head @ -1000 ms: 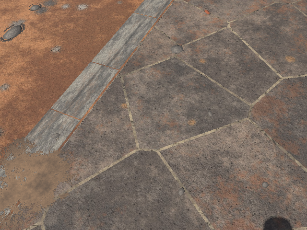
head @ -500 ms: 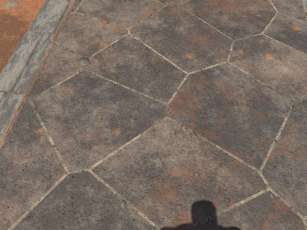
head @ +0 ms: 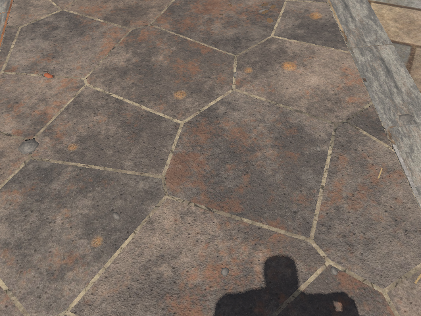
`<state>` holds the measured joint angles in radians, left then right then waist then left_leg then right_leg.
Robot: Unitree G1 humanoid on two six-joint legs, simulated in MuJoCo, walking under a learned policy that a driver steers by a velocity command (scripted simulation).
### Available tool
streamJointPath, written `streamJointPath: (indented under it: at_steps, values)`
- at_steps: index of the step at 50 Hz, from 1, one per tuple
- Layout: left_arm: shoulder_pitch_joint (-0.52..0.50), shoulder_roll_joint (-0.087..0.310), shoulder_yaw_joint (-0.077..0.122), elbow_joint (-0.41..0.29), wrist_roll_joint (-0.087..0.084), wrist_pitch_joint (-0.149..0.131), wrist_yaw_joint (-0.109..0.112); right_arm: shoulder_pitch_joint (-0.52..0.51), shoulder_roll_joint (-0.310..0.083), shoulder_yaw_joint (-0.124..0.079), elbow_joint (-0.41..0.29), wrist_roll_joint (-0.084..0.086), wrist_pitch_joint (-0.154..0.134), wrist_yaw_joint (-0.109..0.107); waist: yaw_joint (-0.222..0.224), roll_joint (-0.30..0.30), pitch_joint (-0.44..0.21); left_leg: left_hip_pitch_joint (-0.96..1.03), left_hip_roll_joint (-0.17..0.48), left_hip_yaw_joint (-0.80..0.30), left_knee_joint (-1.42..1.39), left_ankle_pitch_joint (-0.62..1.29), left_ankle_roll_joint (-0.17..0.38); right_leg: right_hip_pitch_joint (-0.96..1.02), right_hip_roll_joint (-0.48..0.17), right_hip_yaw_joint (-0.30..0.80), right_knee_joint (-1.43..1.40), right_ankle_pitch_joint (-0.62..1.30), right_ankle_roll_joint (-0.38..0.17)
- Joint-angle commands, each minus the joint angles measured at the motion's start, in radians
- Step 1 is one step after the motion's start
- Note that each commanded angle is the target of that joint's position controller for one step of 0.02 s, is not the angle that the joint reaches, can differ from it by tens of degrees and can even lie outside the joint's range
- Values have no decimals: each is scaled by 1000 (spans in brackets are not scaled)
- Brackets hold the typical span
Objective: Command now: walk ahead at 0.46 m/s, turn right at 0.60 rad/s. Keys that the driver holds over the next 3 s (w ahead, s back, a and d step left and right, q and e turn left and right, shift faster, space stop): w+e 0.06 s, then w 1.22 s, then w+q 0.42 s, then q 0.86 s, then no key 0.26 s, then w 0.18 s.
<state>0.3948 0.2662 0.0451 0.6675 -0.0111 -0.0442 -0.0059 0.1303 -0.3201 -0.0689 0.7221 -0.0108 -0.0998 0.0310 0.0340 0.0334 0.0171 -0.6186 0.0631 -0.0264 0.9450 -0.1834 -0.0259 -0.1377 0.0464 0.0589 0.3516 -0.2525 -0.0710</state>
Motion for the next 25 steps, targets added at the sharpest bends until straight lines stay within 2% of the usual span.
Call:
streamJointPath:
  at_steps: [1,3,5,7,9,10,11,12,13,14,15,16,17,18,19,20,22,25]
  values:
    - [-31,200,61,-58,-8,-18,27,-126,-42,-2,-84,1,-10,1,-5,-111,14,-55,-35,0,-214,163,-27,23,-190,183,-138,303,-150]
    - [2,207,65,-36,-13,-15,33,-202,-29,7,-102,10,-13,9,22,-132,28,5,-62,6,-328,238,-27,-13,-179,180,-137,268,-133]
    - [31,202,65,-11,-17,-16,34,-238,-33,9,-111,18,-17,18,37,-134,35,46,-65,-2,-390,289,-15,-4,-201,195,-135,232,-125]
    - [47,192,64,13,-19,-15,35,-246,-49,5,-114,18,-23,25,36,-138,44,59,-56,-21,-434,301,9,49,-232,219,-115,238,-114]
    - [47,193,67,30,-14,-8,37,-224,-67,-3,-109,17,-27,26,22,-157,47,74,-54,-17,-453,234,37,116,-257,230,-77,319,-100]
    - [44,195,69,33,-11,-3,36,-197,-81,-10,-104,16,-28,24,9,-171,32,114,-66,3,-457,182,54,143,-257,227,-36,427,-91]
    - [36,195,68,32,-8,2,36,-132,-103,-23,-89,14,-29,18,-25,-180,-15,214,-95,39,-470,149,78,156,-235,208,52,608,-77]
    - [28,178,59,28,-3,6,34,-11,-134,-40,-62,11,-28,11,-88,-171,-108,403,-88,50,-468,172,115,119,-186,169,214,713,-51]
    - [23,137,40,3,15,9,34,167,-179,-49,-43,-4,-26,4,-158,-93,-267,712,70,-126,-413,180,186,-61,-127,148,494,503,-19]
    - [202,28,10,7,-9,-4,27,265,-242,-67,6,-4,-17,11,-79,256,-429,1062,312,-641,-513,-79,362,-438,45,95,879,-228,59]
    - [157,120,21,24,-26,-14,26,264,-144,-43,8,26,-18,16,-119,191,-372,1021,305,-778,-643,-290,342,-550,19,165,979,-314,57]
    - [18,177,38,-2,-39,-20,23,192,-101,-30,2,29,-13,9,-130,105,-197,873,276,-609,-661,-292,298,-604,-28,138,993,-237,53]
    - [-63,174,33,-23,-26,-25,25,132,-89,-23,-5,17,-7,3,-109,17,-114,727,238,-493,-676,-191,272,-577,-75,95,954,-163,48]
    - [-111,165,35,-36,-7,-32,23,101,-72,-17,-2,7,-3,1,-85,-3,-51,611,204,-413,-697,-81,269,-558,-107,73,893,-118,49]
    - [-101,152,36,-35,-2,-31,19,87,-59,-10,-2,-5,-6,-2,-53,21,-43,544,175,-358,-719,-9,263,-506,-138,71,851,-82,47]
    - [-82,132,32,-29,-4,-28,16,84,-50,-7,2,-3,-9,-3,-38,42,-44,513,157,-324,-740,32,267,-477,-147,62,819,-71,50]
    - [-80,95,21,-28,-1,-22,14,97,-62,-9,19,12,-16,-7,-25,50,-31,470,157,-264,-777,95,286,-475,-163,38,745,-72,63]
    - [-179,71,5,-62,12,-25,12,118,-104,-18,37,21,-14,-16,-47,28,8,449,147,-179,-820,155,287,-511,-178,10,571,59,87]
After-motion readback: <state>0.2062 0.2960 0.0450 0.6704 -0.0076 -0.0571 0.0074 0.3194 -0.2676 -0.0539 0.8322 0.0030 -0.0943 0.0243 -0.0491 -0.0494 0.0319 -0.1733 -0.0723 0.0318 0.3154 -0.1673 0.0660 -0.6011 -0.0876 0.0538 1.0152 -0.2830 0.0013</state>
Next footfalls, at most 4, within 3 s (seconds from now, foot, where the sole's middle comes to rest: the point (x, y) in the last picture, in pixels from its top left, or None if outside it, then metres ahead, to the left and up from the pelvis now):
0.24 left None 0.34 0.12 -0.78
0.76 right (295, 280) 0.59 -0.17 -0.78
1.28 left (233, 197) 0.91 0.03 -0.78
1.78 right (290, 144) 1.17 -0.21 -0.79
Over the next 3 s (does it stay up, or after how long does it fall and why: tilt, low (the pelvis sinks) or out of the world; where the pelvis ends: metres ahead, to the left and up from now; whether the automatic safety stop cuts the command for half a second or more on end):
stays up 1.13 -0.07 -0.01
